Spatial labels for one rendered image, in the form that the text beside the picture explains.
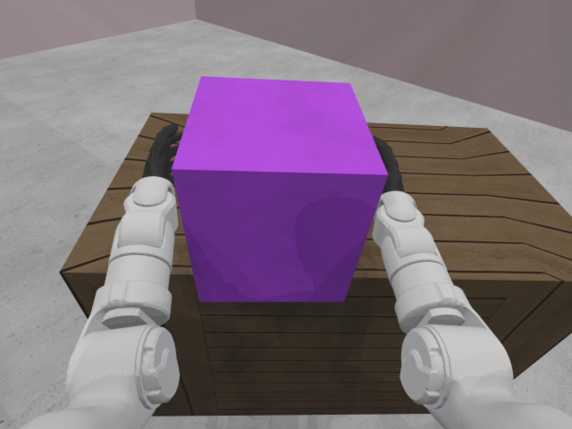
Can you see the pedestal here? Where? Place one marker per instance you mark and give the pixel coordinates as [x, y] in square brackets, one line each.
[505, 240]

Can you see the left robot upper arm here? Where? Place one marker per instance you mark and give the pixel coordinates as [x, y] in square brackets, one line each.
[117, 379]

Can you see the robot right forearm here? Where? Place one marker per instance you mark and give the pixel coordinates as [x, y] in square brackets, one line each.
[423, 289]

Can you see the robot left hand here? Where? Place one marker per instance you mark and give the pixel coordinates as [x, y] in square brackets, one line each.
[158, 161]

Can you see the right robot upper arm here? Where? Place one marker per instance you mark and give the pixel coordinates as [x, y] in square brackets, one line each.
[462, 375]

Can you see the carton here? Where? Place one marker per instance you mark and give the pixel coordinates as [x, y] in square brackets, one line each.
[278, 182]

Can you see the robot left forearm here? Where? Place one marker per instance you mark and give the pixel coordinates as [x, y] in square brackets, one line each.
[137, 280]

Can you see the robot right hand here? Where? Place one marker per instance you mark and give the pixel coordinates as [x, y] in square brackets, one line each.
[394, 181]

